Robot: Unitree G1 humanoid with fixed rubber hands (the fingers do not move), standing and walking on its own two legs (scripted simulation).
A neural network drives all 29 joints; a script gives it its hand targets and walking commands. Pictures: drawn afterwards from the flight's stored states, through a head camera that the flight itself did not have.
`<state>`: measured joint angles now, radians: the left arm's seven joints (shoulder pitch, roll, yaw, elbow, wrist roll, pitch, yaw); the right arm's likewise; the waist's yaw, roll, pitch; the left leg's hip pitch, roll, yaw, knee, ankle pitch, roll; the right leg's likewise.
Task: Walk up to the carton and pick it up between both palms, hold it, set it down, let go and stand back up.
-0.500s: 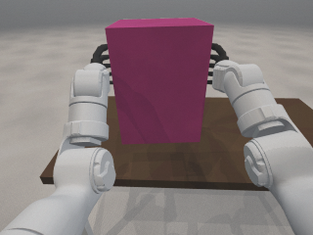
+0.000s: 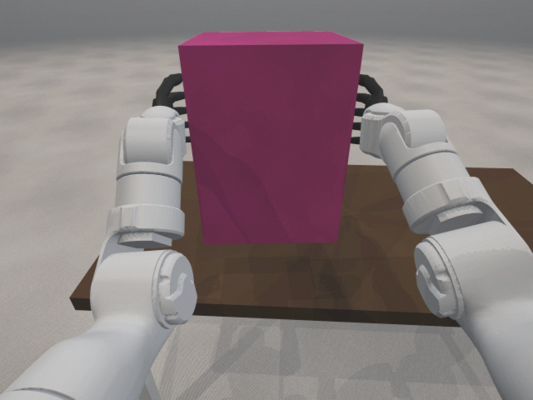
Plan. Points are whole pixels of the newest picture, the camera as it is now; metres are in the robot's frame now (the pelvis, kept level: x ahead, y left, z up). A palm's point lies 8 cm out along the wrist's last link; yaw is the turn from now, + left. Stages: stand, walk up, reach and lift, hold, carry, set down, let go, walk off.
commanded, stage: hold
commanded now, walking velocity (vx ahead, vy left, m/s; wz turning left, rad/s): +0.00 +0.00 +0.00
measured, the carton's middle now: (268, 135) +0.42 +0.01 +0.28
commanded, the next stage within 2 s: none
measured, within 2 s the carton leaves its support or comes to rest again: neither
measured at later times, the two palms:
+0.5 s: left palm (172, 119) +0.37 +0.14 +0.33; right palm (385, 121) +0.36 -0.15 +0.32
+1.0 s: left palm (173, 126) +0.37 +0.14 +0.31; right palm (380, 127) +0.37 -0.14 +0.31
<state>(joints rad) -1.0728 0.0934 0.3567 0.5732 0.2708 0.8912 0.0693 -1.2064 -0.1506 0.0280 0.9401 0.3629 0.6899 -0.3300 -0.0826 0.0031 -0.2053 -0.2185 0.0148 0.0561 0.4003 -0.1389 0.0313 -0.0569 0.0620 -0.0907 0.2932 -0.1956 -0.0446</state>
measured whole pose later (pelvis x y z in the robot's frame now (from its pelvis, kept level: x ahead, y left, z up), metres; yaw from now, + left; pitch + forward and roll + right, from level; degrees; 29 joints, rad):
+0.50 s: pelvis +0.00 +0.00 +0.00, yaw -1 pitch -2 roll -1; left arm -1.10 0.07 0.38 0.61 0.28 0.88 0.08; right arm -1.23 -0.18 0.03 0.98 0.35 0.68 -0.31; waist -0.06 0.03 -0.21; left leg -0.22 0.01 0.08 0.38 -0.13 0.04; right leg -0.08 0.06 -0.07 0.31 -0.19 -0.04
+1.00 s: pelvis +0.00 +0.00 +0.00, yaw +0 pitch -3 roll -2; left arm -1.04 0.07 0.34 0.51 0.27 0.91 0.08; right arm -1.17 -0.16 0.03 0.89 0.37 0.71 -0.33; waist -0.10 0.01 -0.20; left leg -0.21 0.01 0.05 0.42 -0.16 0.03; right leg -0.05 0.06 -0.09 0.30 -0.20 -0.04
